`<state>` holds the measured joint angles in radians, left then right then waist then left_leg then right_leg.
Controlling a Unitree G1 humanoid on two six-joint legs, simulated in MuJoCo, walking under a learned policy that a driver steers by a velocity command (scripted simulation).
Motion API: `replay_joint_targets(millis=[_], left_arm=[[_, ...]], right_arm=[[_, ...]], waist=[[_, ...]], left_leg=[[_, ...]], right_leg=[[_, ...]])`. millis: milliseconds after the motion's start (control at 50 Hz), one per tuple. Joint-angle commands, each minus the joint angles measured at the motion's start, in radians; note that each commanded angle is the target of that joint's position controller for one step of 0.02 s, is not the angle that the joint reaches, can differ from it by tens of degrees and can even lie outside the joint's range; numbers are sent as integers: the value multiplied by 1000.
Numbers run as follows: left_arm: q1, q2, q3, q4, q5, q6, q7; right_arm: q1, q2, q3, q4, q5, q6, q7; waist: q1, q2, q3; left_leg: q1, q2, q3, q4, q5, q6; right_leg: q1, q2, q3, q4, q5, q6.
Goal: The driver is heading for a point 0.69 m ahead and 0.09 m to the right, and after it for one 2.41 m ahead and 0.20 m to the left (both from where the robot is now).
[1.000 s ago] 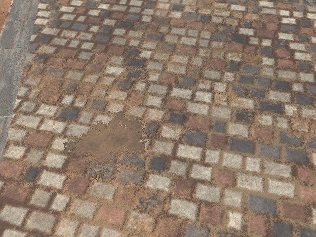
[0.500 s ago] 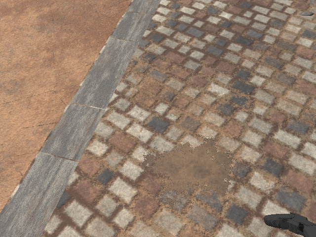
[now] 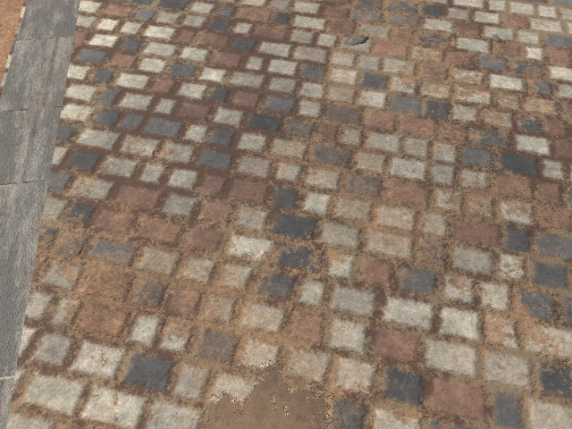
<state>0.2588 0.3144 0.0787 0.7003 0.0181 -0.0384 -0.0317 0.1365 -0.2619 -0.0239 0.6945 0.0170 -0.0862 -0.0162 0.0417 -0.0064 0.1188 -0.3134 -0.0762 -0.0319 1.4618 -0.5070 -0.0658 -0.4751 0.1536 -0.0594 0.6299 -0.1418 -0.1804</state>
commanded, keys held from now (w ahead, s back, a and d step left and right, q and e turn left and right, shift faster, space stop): e+shift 0.16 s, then w+e+shift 0.12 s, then w+shift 0.48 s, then w+q+shift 0.20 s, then q+shift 0.04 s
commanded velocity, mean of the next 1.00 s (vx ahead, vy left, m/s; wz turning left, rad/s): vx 0.66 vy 0.00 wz -0.38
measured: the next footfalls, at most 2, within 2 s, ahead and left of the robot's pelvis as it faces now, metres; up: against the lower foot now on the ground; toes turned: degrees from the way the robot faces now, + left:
left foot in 0.34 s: +0.27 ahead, +0.17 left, +0.00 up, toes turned -32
right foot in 0.80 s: +0.41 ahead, -0.20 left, +0.00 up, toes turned -31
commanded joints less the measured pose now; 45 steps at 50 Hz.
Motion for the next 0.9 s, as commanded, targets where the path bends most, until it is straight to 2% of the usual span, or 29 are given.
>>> replay_joint_targets(millis=[20, 60, 80, 100, 140, 160, 180, 220, 240, 280, 320, 340, 360, 380, 400, 420, 460, 560, 640, 700, 740, 760, 780, 800, 820, 840, 860, 880, 900], left_arm=[[-49, 151, 37, -152, -50, -24, 7], [-83, 149, 41, -167, -42, -9, 22], [-80, 149, 45, -163, -40, 1, 34], [-62, 154, 49, -155, -38, 12, 49], [-36, 168, 58, -147, -41, 45, 74], [-42, 168, 60, -153, -47, 59, 82], [-58, 159, 57, -163, -53, 70, 88], [-82, 141, 49, -192, -55, 78, 86], [-82, 141, 47, -199, -51, 76, 78], [-77, 121, 40, -202, -43, 69, 63], [-79, 64, 17, -200, -40, 55, 53], [-41, -24, -12, -194, -33, 47, 52], [-104, 26, -5, -254, 24, 31, 22], [-130, 62, 0, -253, 38, 21, 16], [-135, 91, 4, -223, 35, 16, 7], [-120, 101, 6, -199, 39, 12, -4], [-109, 84, 1, -176, 52, 14, -25], [-201, 80, -15, -189, 31, 14, -30], [-349, 56, -41, -218, 29, 5, -46], [-430, 25, -59, -244, 22, -4, -55], [-390, 27, -59, -238, 27, -8, -44], [-321, 38, -52, -218, 28, -10, -29], [-158, 55, -37, -167, 26, -17, -12], [67, 101, -12, -101, 33, -24, 10], [237, 204, 17, -83, 63, -29, 34], [259, 233, 21, -77, 51, -25, 33], [176, 178, 10, -60, 49, -24, 36], [122, 114, -6, -46, 38, -29, 33], [89, 76, -16, -34, 31, -36, 31]], right_arm=[[59, -174, -40, -127, -20, -7, 6], [17, -171, -46, -131, -26, 23, -2], [-5, -137, -38, -132, -33, 28, -5], [-31, -98, -28, -135, -37, 29, -8], [-52, -74, -24, -135, -20, 37, -13], [-60, -77, -25, -131, -11, 43, -14], [-67, -79, -27, -128, -4, 48, -11], [-113, -80, -31, -132, 4, 53, 0], [-133, -88, -35, -140, 8, 47, 5], [-116, -114, -55, -136, 17, 24, 12], [47, -135, -81, -75, 16, -2, 17], [167, -177, -93, -56, -5, -10, 18], [156, -290, -90, -54, -131, 12, 11], [93, -255, -98, -60, -116, 21, 18], [83, -207, -84, -54, -84, 27, 23], [102, -184, -77, -42, -67, 27, 27], [163, -178, -68, -1, -50, 15, 23], [296, -176, -69, 65, -41, -4, 33], [386, -165, -63, 109, -40, -3, 31], [450, -173, -60, 156, -43, 6, 24], [454, -189, -59, 186, -39, 12, 18], [455, -196, -57, 199, -34, 12, 16], [451, -198, -53, 211, -25, 11, 13], [398, -209, -52, 196, -18, 4, 15], [382, -115, -28, 135, -4, -7, 24], [340, -91, -27, 91, 7, -12, 22], [251, -156, -47, 88, -8, -3, 17], [219, -132, -42, 84, -14, -1, 30], [227, -103, -37, 101, -17, 10, 42]], waist=[[-101, 156, -214], [-108, 109, -147], [-99, 94, -150], [-83, 77, -176], [-63, 20, -275], [-57, -12, -305], [-55, -38, -330], [-26, -109, -288], [-15, -157, -245], [-23, -198, -204], [-93, -154, -214], [-112, -1, -278], [-105, 238, -123], [-71, 160, -23], [-60, 68, -16], [-60, 38, -45], [-77, 105, -94], [-122, 157, -55], [-178, 173, -22], [-206, 181, 13], [-164, 181, 1], [-122, 180, -47], [-32, 150, -135], [95, 123, -255], [158, -60, -435], [142, -198, -504], [109, -90, -308], [66, -59, -193], [27, -68, -122]], left_leg=[[-361, 37, -157, -6, 14, 24], [-263, 57, -151, -207, 37, -7], [-222, 52, -127, -325, 61, -24], [-200, 31, -104, -425, 101, -40], [-167, 0, -102, -546, 206, -65], [-154, -8, -107, -590, 253, -69], [-131, -6, -113, -632, 297, -66], [-84, -2, -109, -725, 324, -44], [-60, -7, -104, -779, 301, -34], [32, 1, -110, -879, 257, -14], [230, 72, -114, -1016, 260, 40], [361, 264, -344, -1093, 21, 110], [319, 411, -811, -1351, -488, 200], [235, 471, -913, -1372, -530, 253], [200, 424, -761, -1325, -414, 228], [187, 352, -599, -1290, -277, 189], [170, 259, -413, -1293, -117, 170], [256, 268, -337, -1330, -10, 211], [286, 270, -241, -1362, 124, 214], [303, 297, -198, -1367, 305, 218], [310, 313, -142, -1296, 627, 210], [294, 310, -99, -1195, 937, 201], [232, 289, -62, -995, 1179, 190], [38, 247, -36, -738, 1105, 173], [-270, 155, -9, -362, 578, 153], [-441, 59, -40, -146, 64, 163], [-523, 106, -66, -95, 160, 177], [-501, 152, -64, -151, 237, 176], [-457, 173, -56, -199, 260, 166]], right_leg=[[385, -372, 737, -365, 128, -233], [215, -276, 599, -355, 268, -175], [175, -223, 514, -321, 398, -147], [173, -189, 470, -289, 512, -128], [229, -173, 462, -238, 567, -87], [246, -167, 466, -223, 515, -61], [240, -157, 474, -227, 313, -38], [162, -142, 533, -287, -249, -13], [127, -145, 575, -305, -392, -13], [89, -157, 633, -267, -496, -12], [4, -132, 553, -81, -569, 35], [-75, -41, 380, 246, -571, 84], [-379, 78, 247, 403, -508, 113], [-458, -39, 276, 505, -352, 113], [-427, -69, 274, 516, -245, 121], [-370, -82, 270, 491, -182, 134], [-282, -79, 235, 500, -99, 154], [-364, -93, 219, 401, -15, 166], [-311, -161, 68, 178, 16, 173], [-218, -169, -3, 27, -26, 142], [-81, -128, -46, -52, -111, 103], [67, -83, -71, -74, -142, 80], [313, -51, -62, -106, -114, 58], [638, -110, 19, -103, -115, 35], [961, -428, 394, -163, -541, -11], [943, -621, 798, -358, -784, -25], [776, -575, 700, -371, -691, -5], [638, -520, 530, -384, -513, 10], [526, -468, 410, -424, -386, 32]])
Velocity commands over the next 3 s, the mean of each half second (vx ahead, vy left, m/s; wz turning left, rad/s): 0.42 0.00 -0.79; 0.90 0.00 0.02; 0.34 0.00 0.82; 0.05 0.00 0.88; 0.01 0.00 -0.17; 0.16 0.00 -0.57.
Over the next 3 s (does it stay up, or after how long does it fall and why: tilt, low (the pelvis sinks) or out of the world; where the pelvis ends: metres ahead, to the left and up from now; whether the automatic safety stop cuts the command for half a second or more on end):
stays up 0.85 -0.33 0.04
